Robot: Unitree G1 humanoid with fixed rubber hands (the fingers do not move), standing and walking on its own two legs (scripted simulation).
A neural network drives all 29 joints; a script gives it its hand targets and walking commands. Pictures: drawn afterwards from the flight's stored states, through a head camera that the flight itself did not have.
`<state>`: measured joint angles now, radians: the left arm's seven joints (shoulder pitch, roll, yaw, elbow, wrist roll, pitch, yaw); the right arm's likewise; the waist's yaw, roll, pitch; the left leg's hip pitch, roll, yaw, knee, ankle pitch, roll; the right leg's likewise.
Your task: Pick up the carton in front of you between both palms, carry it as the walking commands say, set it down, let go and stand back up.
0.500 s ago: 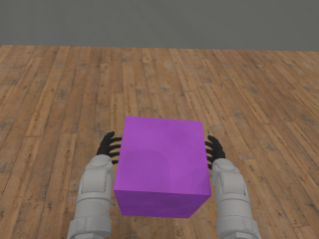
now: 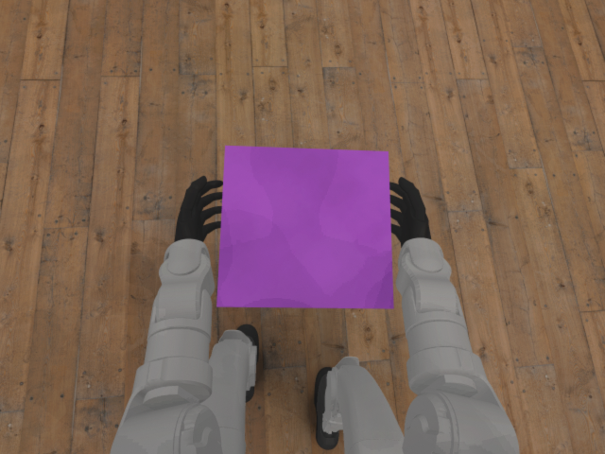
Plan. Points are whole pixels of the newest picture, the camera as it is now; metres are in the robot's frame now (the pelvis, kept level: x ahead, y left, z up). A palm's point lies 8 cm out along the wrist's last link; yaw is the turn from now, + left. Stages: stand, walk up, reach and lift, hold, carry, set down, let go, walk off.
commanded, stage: set down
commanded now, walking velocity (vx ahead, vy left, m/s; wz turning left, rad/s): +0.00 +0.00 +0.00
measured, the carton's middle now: (300, 240) +0.39 +0.02 -0.15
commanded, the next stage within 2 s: none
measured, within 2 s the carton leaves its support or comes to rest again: neither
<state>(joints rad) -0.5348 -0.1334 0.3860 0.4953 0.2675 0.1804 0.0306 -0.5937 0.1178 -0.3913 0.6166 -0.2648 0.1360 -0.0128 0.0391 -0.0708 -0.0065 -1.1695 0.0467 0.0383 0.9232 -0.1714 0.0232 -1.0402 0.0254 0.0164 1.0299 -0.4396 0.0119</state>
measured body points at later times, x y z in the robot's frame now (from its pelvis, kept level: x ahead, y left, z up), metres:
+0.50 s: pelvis -0.03 +0.00 -0.13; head +0.23 +0.03 +0.23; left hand +0.42 +0.20 -0.23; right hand +0.46 -0.10 -0.22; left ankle +0.11 +0.12 -0.66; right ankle +0.02 -0.13 -0.66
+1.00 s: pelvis -0.06 -0.01 -0.24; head +0.28 +0.03 +0.05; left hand +0.43 +0.23 -0.39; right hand +0.50 -0.07 -0.38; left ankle +0.11 +0.12 -0.66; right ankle +0.02 -0.13 -0.66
